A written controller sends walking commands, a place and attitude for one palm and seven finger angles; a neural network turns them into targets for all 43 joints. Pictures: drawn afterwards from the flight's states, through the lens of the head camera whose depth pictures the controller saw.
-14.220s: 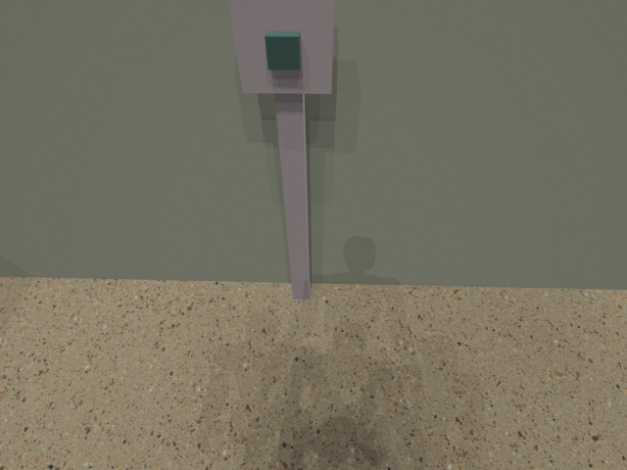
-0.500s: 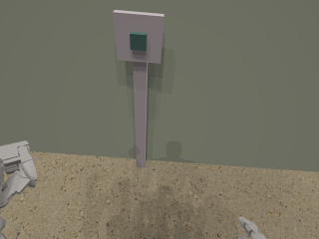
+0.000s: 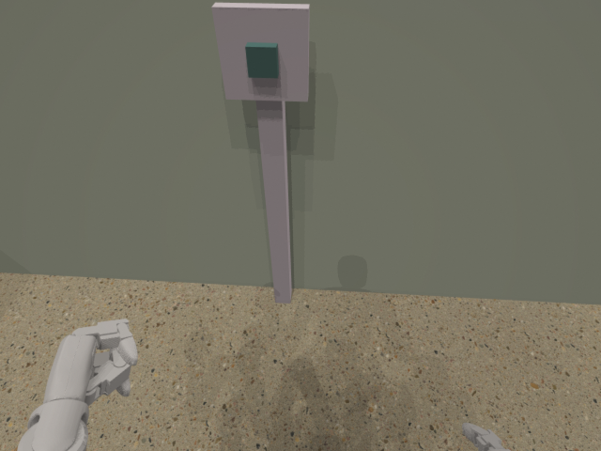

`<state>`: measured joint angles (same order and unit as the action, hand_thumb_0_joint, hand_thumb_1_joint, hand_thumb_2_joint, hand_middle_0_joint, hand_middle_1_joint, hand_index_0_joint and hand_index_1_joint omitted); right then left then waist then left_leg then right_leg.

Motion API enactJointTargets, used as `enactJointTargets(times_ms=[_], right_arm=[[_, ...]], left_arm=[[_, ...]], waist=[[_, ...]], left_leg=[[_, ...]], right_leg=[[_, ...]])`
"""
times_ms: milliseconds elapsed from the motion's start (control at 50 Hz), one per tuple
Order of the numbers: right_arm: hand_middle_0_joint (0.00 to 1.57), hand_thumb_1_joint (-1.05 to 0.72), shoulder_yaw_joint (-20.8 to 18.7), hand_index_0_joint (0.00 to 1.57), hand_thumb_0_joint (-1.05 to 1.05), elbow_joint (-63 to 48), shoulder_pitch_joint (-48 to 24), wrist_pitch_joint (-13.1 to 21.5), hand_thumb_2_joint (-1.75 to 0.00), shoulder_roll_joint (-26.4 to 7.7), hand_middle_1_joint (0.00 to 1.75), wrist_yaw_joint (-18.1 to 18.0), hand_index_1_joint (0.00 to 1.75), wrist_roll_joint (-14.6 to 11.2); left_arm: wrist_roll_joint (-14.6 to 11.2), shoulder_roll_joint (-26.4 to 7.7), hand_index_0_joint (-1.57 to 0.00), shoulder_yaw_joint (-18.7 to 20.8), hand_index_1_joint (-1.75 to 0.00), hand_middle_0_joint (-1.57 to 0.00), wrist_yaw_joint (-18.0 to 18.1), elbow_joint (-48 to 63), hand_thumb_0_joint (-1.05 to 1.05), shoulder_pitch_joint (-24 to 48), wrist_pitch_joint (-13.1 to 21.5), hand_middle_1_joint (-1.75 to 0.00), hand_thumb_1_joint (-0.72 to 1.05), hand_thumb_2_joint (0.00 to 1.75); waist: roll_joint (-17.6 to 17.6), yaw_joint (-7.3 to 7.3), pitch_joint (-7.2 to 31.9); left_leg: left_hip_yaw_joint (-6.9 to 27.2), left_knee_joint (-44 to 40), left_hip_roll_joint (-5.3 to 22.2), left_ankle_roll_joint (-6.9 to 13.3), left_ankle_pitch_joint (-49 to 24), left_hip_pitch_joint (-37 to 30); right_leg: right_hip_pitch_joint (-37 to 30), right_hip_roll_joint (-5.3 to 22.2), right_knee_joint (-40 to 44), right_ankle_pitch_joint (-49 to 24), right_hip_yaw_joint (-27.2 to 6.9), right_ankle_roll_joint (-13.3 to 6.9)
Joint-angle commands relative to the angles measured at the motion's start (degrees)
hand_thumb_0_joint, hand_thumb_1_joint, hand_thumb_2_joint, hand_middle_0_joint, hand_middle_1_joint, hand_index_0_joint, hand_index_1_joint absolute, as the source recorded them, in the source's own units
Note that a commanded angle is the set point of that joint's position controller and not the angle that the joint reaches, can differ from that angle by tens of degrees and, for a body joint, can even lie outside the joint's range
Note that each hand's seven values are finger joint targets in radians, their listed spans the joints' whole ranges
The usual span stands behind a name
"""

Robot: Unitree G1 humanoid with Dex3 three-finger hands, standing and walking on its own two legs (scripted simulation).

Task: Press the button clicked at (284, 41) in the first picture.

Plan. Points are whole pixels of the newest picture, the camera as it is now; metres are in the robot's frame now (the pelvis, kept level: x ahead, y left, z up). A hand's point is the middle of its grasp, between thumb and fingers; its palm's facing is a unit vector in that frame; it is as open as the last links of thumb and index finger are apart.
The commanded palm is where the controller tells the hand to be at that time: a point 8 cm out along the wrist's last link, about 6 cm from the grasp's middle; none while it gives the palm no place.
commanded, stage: let the arm hang, fingers relaxed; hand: left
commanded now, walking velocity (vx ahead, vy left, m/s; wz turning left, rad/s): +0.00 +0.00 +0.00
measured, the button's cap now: (262, 59) +0.77 +0.10 +0.20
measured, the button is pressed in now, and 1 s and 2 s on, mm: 0 0 0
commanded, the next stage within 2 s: stand and wait in 0.98 s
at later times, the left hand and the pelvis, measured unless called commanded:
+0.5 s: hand out of the picture -0.04 +0.18 -0.15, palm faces +0.03 -0.98 -0.22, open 5.9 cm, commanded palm none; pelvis +0.00 +0.00 +0.02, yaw +0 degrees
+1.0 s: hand out of the picture +0.01 +0.18 -0.15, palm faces +0.03 -0.98 -0.19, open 7.4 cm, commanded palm none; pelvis +0.01 +0.01 +0.02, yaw +0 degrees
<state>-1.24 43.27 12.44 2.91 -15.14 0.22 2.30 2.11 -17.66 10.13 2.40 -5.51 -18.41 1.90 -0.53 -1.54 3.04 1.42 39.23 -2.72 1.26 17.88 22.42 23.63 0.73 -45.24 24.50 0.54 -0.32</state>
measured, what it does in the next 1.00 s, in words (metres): stands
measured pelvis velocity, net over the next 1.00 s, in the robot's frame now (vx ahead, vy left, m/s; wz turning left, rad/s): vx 0.01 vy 0.01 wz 0.00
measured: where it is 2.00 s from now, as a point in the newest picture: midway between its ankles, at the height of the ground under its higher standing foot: outside the picture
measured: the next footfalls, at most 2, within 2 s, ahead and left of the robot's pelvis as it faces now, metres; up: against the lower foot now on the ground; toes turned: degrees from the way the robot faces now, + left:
none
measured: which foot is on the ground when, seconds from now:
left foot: down 0.00-1.00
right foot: down 0.00-1.00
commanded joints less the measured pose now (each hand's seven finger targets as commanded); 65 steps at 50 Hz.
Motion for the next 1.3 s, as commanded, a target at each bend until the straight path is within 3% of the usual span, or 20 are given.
enactJointTargets(times_ms=[0, 20, 40, 60, 80, 120, 140, 160, 200, 260, 320, 460, 520, 580, 820, 940, 980, 1280], right_arm=[[0.2, -0.9, -1.6, 0.2, 0.0, -4.4, -2.5, 0.0, -0.9, -7.1, 0.3, -1.2, 0.3, 0.0], [0.2, -0.9, -1.5, 0.2, 0.0, -3.4, -2.3, -0.4, -0.9, -5.1, 0.3, -1.2, 0.3, -0.9], [0.2, -0.9, -1.2, 0.2, 0.0, -1.9, -0.6, -1.4, -0.9, -3.3, 0.3, -1.0, 0.3, -1.6], [0.2, -0.9, -1.1, 0.2, 0.0, -0.3, 0.6, -2.7, -0.9, -2.3, 0.3, -1.1, 0.3, -1.1], [0.2, -0.9, -1.1, 0.2, 0.0, 1.8, 0.8, -3.2, -0.9, -2.0, 0.3, -1.0, 0.3, -0.9], [0.2, -0.9, -0.7, 0.2, 0.0, 5.3, 3.9, -3.2, -0.9, -0.5, 0.3, -1.1, 0.3, -1.1], [0.2, -0.9, -0.7, 0.2, 0.0, 6.8, 5.3, -3.1, -0.9, 0.5, 0.3, -1.3, 0.3, -0.8], [0.2, -0.9, -0.5, 0.2, 0.0, 7.6, 5.1, -3.2, -0.9, 0.3, 0.3, -1.3, 0.3, -0.9], [0.2, -0.9, -0.5, 0.2, 0.0, 9.5, 4.5, -3.5, -0.9, -0.2, 0.3, -1.4, 0.3, -0.7], [0.2, -0.9, -0.6, 0.2, 0.0, 11.8, 6.2, -3.2, -0.9, -0.9, 0.3, -1.8, 0.3, -1.0], [0.2, -0.9, -0.4, 0.2, 0.0, 14.2, 8.5, -2.8, -0.9, -0.2, 0.3, -2.0, 0.3, -1.2], [0.2, -0.9, -0.1, 0.2, 0.0, 17.7, 9.9, -2.8, -0.9, 1.3, 0.3, -2.4, 0.3, -1.6], [0.2, -0.9, 0.0, 0.2, 0.0, 18.5, 10.9, -3.0, -0.9, 2.1, 0.3, -2.4, 0.3, -1.3], [0.2, -0.9, -0.1, 0.2, 0.0, 18.9, 11.0, -3.0, -0.9, 2.7, 0.3, -2.4, 0.3, -1.2], [0.2, -0.9, -0.3, 0.2, 0.0, 18.5, 10.0, -2.5, -0.9, 3.0, 0.3, -2.5, 0.3, -1.2], [0.2, -0.9, -0.6, 0.2, 0.0, 18.6, 9.3, -2.4, -0.9, 2.2, 0.3, -2.5, 0.3, -1.3], [0.2, -0.9, -0.6, 0.2, 0.0, 18.6, 9.1, -2.5, -0.9, 1.9, 0.3, -2.5, 0.3, -1.3], [0.2, -0.9, -0.8, 0.2, 0.0, 19.1, 5.8, -2.4, -0.9, -0.6, 0.3, -2.5, 0.3, -1.4]], left_arm=[[-0.2, -1.5, -1.04, -4.6, -1.22, -1.04, -1.5, -17.2, 0.0, -2.7, -1.5, -1.22, 0.9, 0.9], [0.1, -4.5, -1.01, -4.4, -1.18, -1.01, -1.3, -22.0, 0.0, -2.8, -1.2, -1.18, 0.9, 0.9], [-0.1, -6.2, -0.97, -5.2, -1.14, -0.97, -1.5, -26.1, 0.0, -0.6, -1.2, -1.14, 0.9, 0.9], [-0.3, -6.4, -0.93, -5.8, -1.1, -0.93, -1.5, -29.5, 0.0, 2.4, -1.2, -1.1, 0.9, 0.9], [-0.4, -5.5, -0.9, -6.4, -1.06, -0.9, -1.6, -32.5, 0.0, 3.5, -1.2, -1.06, 0.9, 0.9], [-0.8, -4.3, -0.82, -7.2, -0.98, -0.82, -1.4, -37.8, 0.0, 4.7, -0.9, -0.98, 0.9, 0.9], [-1.1, -2.2, -0.79, -6.7, -0.94, -0.79, -1.1, -39.7, 0.0, 4.6, -0.7, -0.94, 0.9, 0.9], [-1.2, -1.6, -0.75, -7.0, -0.9, -0.75, -0.9, -41.3, 0.0, 4.4, -1.0, -0.9, 0.9, 0.9], [-1.3, -0.9, -0.68, -7.5, -0.82, -0.68, -1.1, -44.7, 0.0, 4.0, -1.9, -0.82, 0.9, 0.9], [-1.5, -1.0, -0.57, -7.7, -0.7, -0.57, -1.2, -49.2, 0.0, 1.7, -1.9, -0.7, 0.9, 0.9], [-1.6, 0.0, -0.46, -8.1, -0.58, -0.46, -1.1, -52.7, 0.0, 0.5, -1.5, -0.58, 0.9, 0.9], [-1.6, 1.9, -0.2, -8.6, -0.3, -0.2, -0.6, -57.3, 0.0, -1.5, -1.6, -0.3, 0.9, 0.9], [-1.6, 2.4, -0.2, -8.5, -0.3, -0.2, -0.5, -58.1, 0.0, -1.6, -1.8, -0.3, 0.9, 0.9], [-1.5, 3.1, -0.2, -8.4, -0.3, -0.2, -0.4, -58.5, 0.0, -1.9, -1.8, -0.3, 0.9, 0.9], [-1.3, 4.2, -0.2, -8.0, -0.3, -0.2, -0.4, -58.0, 0.0, -1.1, -1.5, -0.3, 0.9, 0.9], [-1.3, 3.4, -0.2, -7.9, -0.3, -0.2, -0.4, -58.0, 0.0, -0.4, -1.3, -0.3, 0.9, 0.9], [-1.3, 3.1, -0.2, -7.8, -0.3, -0.2, -0.4, -58.0, 0.0, -0.1, -1.2, -0.3, 0.9, 0.9], [-1.5, 0.6, -0.2, -7.8, -0.3, -0.2, -0.5, -58.3, 0.0, 2.2, -0.8, -0.3, 0.9, 0.9]], waist=[[3.2, 3.82, 4.6], [6.4, 3.51, 3.5], [8.7, 1.57, 0.6], [12.8, 0.71, -1.9], [9.5, 0.8, -4.9], [2.0, -0.67, -4.1], [-1.7, -0.93, -2.3], [-3.0, -0.29, -1.9], [-6.5, 0.76, -6.4], [-3.5, 1.54, -5.9], [0.4, 1.31, -3.6], [0.3, 1.51, -7.0], [1.0, 1.34, -8.9], [-0.7, 1.24, -9.0], [-1.0, 1.37, -8.8], [-1.0, 1.25, -7.7], [0.5, 1.16, -8.2], [0.2, 0.93, -6.9]], left_leg=[[11.0, -8.0, 11.2, 5.8, -36.4, -3.0], [5.4, -4.9, 5.5, 1.8, -20.9, 0.1], [1.7, -3.3, 2.0, -0.4, -2.6, -1.7], [0.5, -1.3, 1.3, -0.9, 3.7, -3.2], [0.6, -0.2, 1.8, -0.8, 5.2, -4.4], [0.7, -4.5, 3.0, -0.7, -1.6, -8.8], [1.7, -8.6, 4.2, -0.4, -8.1, -11.9], [3.3, -10.7, 5.4, -0.1, -10.4, -12.3], [5.7, -16.0, 6.5, 0.7, -1.3, -6.9], [6.0, -18.0, 6.9, 1.2, -1.1, -6.2], [5.2, -18.0, 6.8, 1.2, -4.6, -8.9], [5.2, -19.3, 7.4, 1.3, -5.8, -9.1], [5.4, -20.3, 7.0, 1.3, -2.5, -7.5], [5.7, -20.4, 6.9, 1.3, -1.2, -7.6], [5.9, -20.7, 7.2, 1.3, -3.3, -7.1], [5.9, -20.5, 7.4, 1.4, -5.5, -8.8], [5.8, -20.3, 7.3, 1.3, -5.4, -8.9], [4.5, -19.4, 7.4, 0.8, -9.6, -12.3]], right_leg=[[-14.0, 0.6, 11.0, -15.1, -3.4, 0.2], [-17.1, 5.3, 16.5, -25.3, -10.6, -1.6], [-10.6, 11.8, 23.2, -19.3, -16.9, -5.0], [-7.0, 13.1, 26.6, -16.0, -19.3, -7.2], [-4.3, 12.9, 28.3, -14.4, -19.5, -8.2], [-5.3, 10.2, 26.8, -17.3, -16.2, -7.9], [-5.6, 8.0, 25.1, -17.6, -12.8, -6.5], [-6.3, 5.3, 24.6, -14.7, -9.6, -4.6], [-6.6, 3.1, 27.2, -2.1, -8.7, -3.6], [-10.0, 2.6, 27.2, -4.8, -7.8, -3.6], [-11.8, 3.2, 27.4, -7.8, -7.2, -3.5], [-10.5, 3.1, 26.7, -8.8, -5.6, -3.2], [-9.9, 3.2, 27.1, -6.2, -5.9, -3.2], [-9.0, 3.1, 26.7, -5.3, -5.7, -3.2], [-10.5, 3.2, 25.4, -10.1, -5.1, -2.8], [-11.0, 3.4, 25.3, -11.8, -5.1, -2.7], [-10.7, 3.4, 25.7, -11.1, -5.3, -2.8], [-11.6, 4.0, 27.0, -13.5, -6.5, -3.0]])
